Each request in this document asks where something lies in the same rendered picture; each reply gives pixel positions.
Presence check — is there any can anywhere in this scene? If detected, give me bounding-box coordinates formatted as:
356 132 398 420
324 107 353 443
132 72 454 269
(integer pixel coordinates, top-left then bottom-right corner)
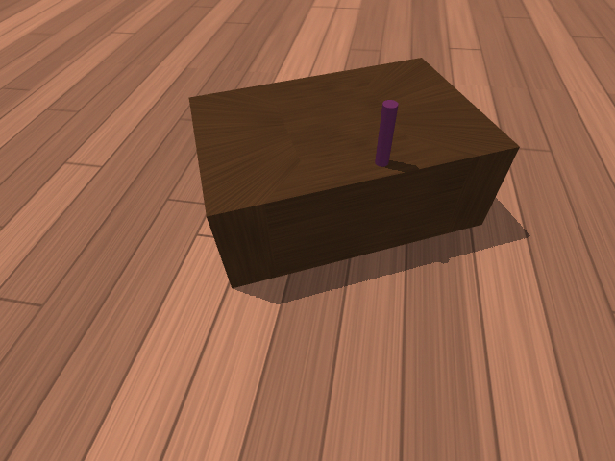
375 100 399 167

